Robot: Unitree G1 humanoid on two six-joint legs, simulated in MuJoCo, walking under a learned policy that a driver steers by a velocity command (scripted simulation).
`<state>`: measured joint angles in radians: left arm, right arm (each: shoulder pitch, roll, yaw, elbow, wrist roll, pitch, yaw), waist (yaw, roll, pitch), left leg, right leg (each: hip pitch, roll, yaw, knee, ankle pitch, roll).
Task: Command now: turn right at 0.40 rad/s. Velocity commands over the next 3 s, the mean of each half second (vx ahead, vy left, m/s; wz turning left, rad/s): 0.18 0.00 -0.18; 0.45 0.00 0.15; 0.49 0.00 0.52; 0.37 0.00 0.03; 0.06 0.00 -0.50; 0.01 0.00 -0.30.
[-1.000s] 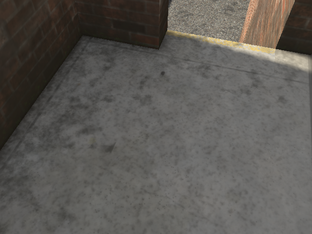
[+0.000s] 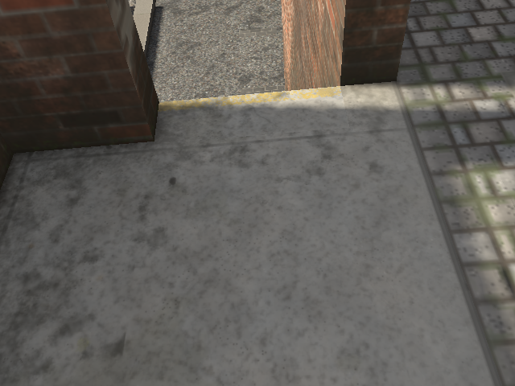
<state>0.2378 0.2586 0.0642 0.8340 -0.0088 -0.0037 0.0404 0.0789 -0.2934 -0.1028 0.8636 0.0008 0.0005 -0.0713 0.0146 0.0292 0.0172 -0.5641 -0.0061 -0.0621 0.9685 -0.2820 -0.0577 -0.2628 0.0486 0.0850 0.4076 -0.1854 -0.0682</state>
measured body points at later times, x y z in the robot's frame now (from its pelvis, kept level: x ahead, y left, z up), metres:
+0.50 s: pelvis +0.08 +0.02 +0.00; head +0.10 +0.03 +0.45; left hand +0.25 +0.27 -0.12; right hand +0.06 -0.25 -0.13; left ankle +0.02 +0.15 -0.75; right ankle +0.16 -0.14 -0.71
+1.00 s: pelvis +0.31 -0.06 -0.01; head +0.32 -0.06 +0.44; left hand +0.31 +0.21 -0.14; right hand +0.47 -0.31 -0.12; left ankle +0.49 +0.12 -0.68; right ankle +0.21 -0.14 -0.75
